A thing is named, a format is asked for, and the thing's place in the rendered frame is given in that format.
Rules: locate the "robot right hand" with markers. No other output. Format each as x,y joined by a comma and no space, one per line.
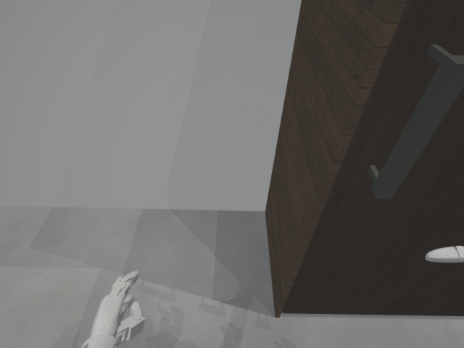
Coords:
447,254

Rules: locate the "robot left hand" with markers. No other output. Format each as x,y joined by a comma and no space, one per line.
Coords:
112,309

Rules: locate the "handle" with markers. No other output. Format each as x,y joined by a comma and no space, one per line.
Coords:
442,91

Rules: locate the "wardrobe door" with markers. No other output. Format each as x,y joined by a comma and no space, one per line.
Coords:
367,255

